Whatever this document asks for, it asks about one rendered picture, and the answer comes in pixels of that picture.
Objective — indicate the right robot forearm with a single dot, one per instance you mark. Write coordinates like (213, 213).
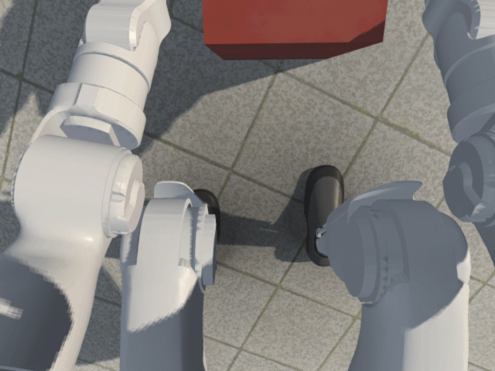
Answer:
(463, 33)

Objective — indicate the carton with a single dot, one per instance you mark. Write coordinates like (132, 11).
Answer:
(291, 29)

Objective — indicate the robot left shin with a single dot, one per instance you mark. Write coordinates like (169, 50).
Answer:
(163, 189)

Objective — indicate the right robot upper arm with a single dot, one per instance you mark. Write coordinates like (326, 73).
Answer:
(469, 185)

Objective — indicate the right robot foot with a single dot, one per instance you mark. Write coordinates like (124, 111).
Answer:
(324, 192)

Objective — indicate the left robot upper arm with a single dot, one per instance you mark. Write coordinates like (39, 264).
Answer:
(71, 198)

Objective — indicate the left robot forearm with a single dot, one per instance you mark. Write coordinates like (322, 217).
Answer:
(104, 97)

